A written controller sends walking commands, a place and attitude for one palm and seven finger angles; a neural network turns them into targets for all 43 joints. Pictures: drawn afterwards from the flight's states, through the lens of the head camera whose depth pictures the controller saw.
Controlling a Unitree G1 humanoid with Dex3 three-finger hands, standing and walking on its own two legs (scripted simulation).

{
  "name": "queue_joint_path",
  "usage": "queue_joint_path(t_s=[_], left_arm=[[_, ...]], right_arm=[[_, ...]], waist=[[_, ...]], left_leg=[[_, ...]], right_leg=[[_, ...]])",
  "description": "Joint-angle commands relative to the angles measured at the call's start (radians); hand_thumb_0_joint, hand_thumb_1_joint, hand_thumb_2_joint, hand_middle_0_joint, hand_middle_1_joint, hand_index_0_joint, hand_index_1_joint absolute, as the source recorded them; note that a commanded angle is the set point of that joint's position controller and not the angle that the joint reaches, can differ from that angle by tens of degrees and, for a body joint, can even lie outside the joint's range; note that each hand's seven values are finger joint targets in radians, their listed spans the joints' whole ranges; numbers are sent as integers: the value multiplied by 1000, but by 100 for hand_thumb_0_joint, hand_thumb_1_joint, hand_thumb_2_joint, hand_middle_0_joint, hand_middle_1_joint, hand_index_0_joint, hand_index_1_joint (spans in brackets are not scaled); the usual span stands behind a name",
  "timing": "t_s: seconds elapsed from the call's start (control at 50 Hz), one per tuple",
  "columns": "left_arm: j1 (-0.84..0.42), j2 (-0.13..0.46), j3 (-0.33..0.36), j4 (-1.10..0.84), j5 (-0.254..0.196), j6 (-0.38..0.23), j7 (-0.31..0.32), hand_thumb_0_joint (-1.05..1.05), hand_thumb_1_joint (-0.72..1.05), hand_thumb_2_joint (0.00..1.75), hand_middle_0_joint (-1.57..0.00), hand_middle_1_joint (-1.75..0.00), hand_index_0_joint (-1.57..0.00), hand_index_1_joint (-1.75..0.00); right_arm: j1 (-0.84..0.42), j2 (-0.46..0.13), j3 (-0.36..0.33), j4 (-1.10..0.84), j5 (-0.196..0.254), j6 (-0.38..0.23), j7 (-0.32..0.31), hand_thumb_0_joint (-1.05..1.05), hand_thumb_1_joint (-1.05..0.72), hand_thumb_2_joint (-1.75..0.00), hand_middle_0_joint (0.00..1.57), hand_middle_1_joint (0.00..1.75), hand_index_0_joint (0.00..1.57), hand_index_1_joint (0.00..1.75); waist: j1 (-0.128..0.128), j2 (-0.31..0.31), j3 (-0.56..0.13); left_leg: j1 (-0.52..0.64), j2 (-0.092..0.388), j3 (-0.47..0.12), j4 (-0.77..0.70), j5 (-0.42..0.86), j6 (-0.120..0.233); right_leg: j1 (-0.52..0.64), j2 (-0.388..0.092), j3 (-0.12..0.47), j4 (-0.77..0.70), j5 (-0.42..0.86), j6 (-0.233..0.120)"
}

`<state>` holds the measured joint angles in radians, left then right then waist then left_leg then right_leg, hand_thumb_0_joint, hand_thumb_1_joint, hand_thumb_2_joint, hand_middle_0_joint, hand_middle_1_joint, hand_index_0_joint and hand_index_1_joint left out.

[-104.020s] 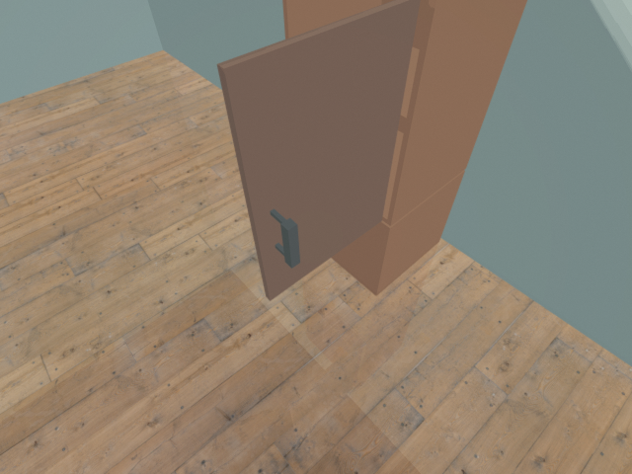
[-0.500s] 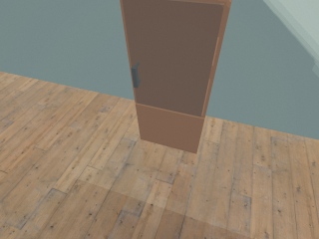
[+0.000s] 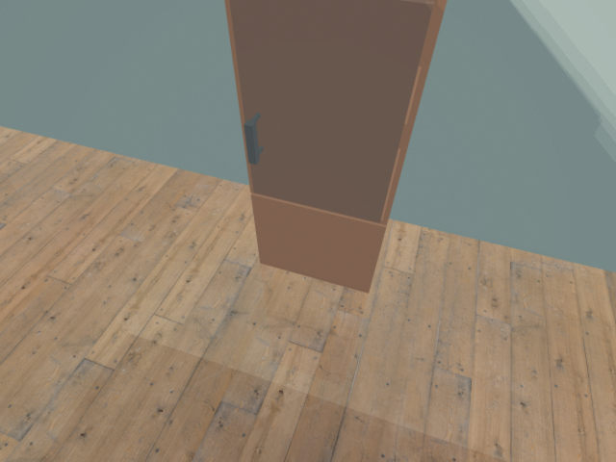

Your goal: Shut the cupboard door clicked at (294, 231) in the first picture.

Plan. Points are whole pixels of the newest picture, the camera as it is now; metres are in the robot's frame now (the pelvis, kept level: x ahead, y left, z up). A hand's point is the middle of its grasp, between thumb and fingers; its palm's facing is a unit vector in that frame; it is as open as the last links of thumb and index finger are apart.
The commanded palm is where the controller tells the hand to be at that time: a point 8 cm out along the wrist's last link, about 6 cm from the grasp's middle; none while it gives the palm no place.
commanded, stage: look to check the result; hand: left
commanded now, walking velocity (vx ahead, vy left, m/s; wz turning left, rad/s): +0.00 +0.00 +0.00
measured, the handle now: (255, 138) +0.89 +0.18 -0.12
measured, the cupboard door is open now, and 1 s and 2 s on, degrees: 0 0 0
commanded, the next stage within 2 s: walk to a spot facing it in 0.40 s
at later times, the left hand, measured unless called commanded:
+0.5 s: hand out of the picture +0.02 +0.18 -0.17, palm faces +0.03 -0.98 -0.22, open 7.4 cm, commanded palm none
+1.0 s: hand out of the picture +0.01 +0.22 -0.20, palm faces +0.24 -0.94 -0.24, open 7.4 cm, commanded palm none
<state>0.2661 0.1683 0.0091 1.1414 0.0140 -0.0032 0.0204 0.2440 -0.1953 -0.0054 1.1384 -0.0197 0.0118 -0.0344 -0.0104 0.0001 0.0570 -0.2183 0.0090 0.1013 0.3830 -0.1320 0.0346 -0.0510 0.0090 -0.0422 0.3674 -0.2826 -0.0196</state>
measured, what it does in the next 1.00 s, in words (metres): lifts its right foot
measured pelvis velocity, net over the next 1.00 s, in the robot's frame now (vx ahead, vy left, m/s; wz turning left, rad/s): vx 0.01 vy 0.01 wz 0.22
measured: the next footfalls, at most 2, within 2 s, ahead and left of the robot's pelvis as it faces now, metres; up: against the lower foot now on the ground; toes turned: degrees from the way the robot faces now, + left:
right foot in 1.30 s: +0.08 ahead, -0.13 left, +0.00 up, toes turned +24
left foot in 1.70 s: -0.02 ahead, +0.08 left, +0.00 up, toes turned +46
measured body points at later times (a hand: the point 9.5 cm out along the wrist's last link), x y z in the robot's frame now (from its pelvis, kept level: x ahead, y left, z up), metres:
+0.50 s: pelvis +0.02 -0.01 +0.00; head +0.03 -0.01 +0.45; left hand +0.02 +0.23 -0.16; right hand +0.05 -0.25 -0.16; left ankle +0.05 +0.10 -0.74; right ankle -0.05 -0.10 -0.74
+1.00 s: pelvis +0.01 +0.01 -0.03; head +0.06 +0.03 +0.42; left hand +0.00 +0.27 -0.18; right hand +0.09 -0.23 -0.17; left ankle +0.04 +0.11 -0.74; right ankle -0.03 -0.12 -0.69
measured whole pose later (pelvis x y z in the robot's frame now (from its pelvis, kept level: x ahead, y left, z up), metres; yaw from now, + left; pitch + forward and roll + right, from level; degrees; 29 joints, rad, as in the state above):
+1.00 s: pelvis +0.01 +0.01 -0.03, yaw +13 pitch -1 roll +0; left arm 0.20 0.20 0.08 0.99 0.02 0.06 0.03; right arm 0.22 -0.20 -0.05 0.99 -0.03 0.04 -0.01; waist -0.02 -0.03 0.14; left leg -0.37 -0.03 0.06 0.68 -0.29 0.06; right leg -0.35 -0.07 -0.06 1.08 -0.55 0.01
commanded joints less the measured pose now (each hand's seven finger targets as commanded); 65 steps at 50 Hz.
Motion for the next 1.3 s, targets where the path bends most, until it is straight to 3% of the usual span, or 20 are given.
queue_joint_path(t_s=[0.0,0.46,0.58,0.66,0.72,0.76,0.8,0.84,0.86,0.88,0.9,0.92,0.94,0.96,1.04,1.14,1.22,1.24,1.26,1.28], left_arm=[[66,131,19,-19,-2,-11,10,0,90,90,-20,-30,-20,-30],[69,148,22,-19,-1,-15,14,0,90,90,-20,-30,-20,-30],[90,121,28,-29,-3,3,22,0,90,90,-20,-30,-20,-30],[87,160,58,-70,2,15,24,0,90,90,-20,-30,-20,-30],[76,178,73,-108,12,17,26,0,90,90,-20,-30,-20,-30],[46,185,82,-136,23,15,33,0,90,90,-20,-30,-20,-30],[-3,208,95,-166,25,11,31,0,90,90,-20,-30,-20,-30],[-20,222,98,-189,14,11,25,0,90,90,-20,-30,-20,-30],[-20,199,97,-204,5,14,20,0,90,90,-20,-30,-20,-30],[-3,132,83,-238,-9,20,14,0,90,90,-20,-30,-20,-30],[-57,144,78,-264,-1,33,20,0,90,90,-20,-30,-20,-30],[-69,145,84,-269,3,37,18,0,90,90,-20,-30,-20,-30],[-96,140,89,-266,7,39,14,0,90,90,-20,-30,-20,-30],[-106,152,90,-267,11,38,8,0,90,90,-20,-30,-20,-30],[-87,117,84,-271,10,27,-1,0,90,90,-20,-30,-20,-30],[-93,119,81,-306,8,29,3,0,90,90,-20,-30,-20,-30],[7,149,87,-299,3,26,7,0,90,90,-20,-30,-20,-30],[51,171,96,-291,6,21,9,0,90,90,-20,-30,-20,-30],[77,260,109,-298,20,9,15,0,90,90,-20,-30,-20,-30],[16,314,115,-319,29,10,21,0,90,90,-20,-30,-20,-30]], right_arm=[[26,-124,-19,-41,5,-21,-5,0,-90,-90,20,30,20,30],[-4,-138,-16,-38,7,-21,-6,0,-90,-90,20,30,20,30],[18,-92,-12,-46,4,-5,-2,0,-90,-90,20,30,20,30],[7,-101,-30,-84,4,12,4,0,-90,-90,20,30,20,30],[-40,-81,-48,-132,-3,30,11,0,-90,-90,20,30,20,30],[-51,-85,-58,-164,1,35,15,0,-90,-90,20,30,20,30],[-53,-73,-58,-184,4,35,22,0,-90,-90,20,30,20,30],[53,-77,-60,-169,-3,28,28,0,-90,-90,20,30,20,30],[135,-121,-69,-155,-9,19,29,0,-90,-90,20,30,20,30],[182,-220,-89,-155,-14,10,23,0,-90,-90,20,30,20,30],[189,-243,-92,-146,-7,20,16,0,-90,-90,20,30,20,30],[134,-235,-94,-167,-12,22,17,0,-90,-90,20,30,20,30],[73,-222,-93,-201,-14,19,15,0,-90,-90,20,30,20,30],[30,-209,-86,-222,-19,17,13,0,-90,-90,20,30,20,30],[11,-217,-92,-238,-19,10,9,0,-90,-90,20,30,20,30],[9,-231,-107,-250,-19,21,19,0,-90,-90,20,30,20,30],[-61,-219,-115,-284,-12,33,26,0,-90,-90,20,30,20,30],[-82,-196,-115,-294,-5,36,29,0,-90,-90,20,30,20,30],[-62,-143,-111,-302,7,37,36,0,-90,-90,20,30,20,30],[-67,-99,-110,-320,2,31,35,0,-90,-90,20,30,20,30]], waist=[[4,-2,-2],[7,-9,-8],[8,-14,10],[19,-60,11],[36,-142,50],[27,-142,55],[1,-119,84],[-47,-72,10],[-77,81,-37],[-74,393,-63],[-81,288,-92],[-58,186,-61],[-49,184,-25],[-33,134,-10],[-18,49,-83],[-22,125,-126],[30,168,-136],[55,120,-133],[67,-88,-147],[58,-292,-71]], left_leg=[[103,111,-142,-52,76,6],[135,113,-135,-37,159,6],[61,92,-136,26,186,-1],[-57,54,-118,153,131,-10],[-216,13,-71,456,-280,-35],[-277,37,-93,579,-399,-35],[-253,61,-79,462,-390,-39],[-76,14,-18,236,-138,-31],[64,73,-145,106,167,13],[136,324,-548,-4,562,158],[71,375,-604,-67,393,207],[-14,348,-565,-113,13,196],[-102,305,-572,-145,-208,167],[-148,276,-565,-148,-292,151],[-34,212,-485,-101,-129,144],[-11,184,-509,-78,-66,140],[-131,104,-477,-16,-60,83],[-223,51,-440,33,-131,41],[-369,-54,-334,238,-270,-29],[-480,-140,-179,558,-434,-82]], right_leg=[[-127,-113,94,-98,116,-31],[-94,-121,89,-105,216,-25],[-76,-142,48,-31,250,-17],[-57,-201,42,15,280,-59],[-38,-353,99,4,510,-170],[-24,-409,94,28,618,-208],[-41,-394,22,96,672,-174],[-77,-317,-89,293,662,-82],[-205,-239,-132,484,453,-13],[-429,-77,-124,738,-269,61],[-421,-68,23,817,-397,37],[-409,-95,53,823,-336,24],[-429,-105,57,821,-266,28],[-426,-103,69,812,-210,32],[-436,-67,56,647,-149,52],[-384,-29,43,500,-157,61],[-156,12,14,207,-61,53],[-47,-13,24,63,-3,44],[67,-207,235,-105,-95,-15],[-32,-473,499,-162,-51,-124]])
